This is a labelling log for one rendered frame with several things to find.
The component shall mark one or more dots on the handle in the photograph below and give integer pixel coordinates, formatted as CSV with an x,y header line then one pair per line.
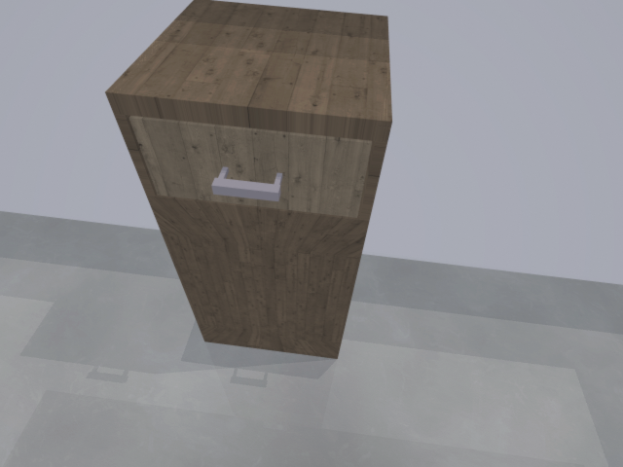
x,y
245,189

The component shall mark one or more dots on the cabinet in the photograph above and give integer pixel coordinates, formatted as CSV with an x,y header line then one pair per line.
x,y
254,276

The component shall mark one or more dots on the drawer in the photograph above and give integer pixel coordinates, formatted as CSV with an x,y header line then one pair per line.
x,y
320,174

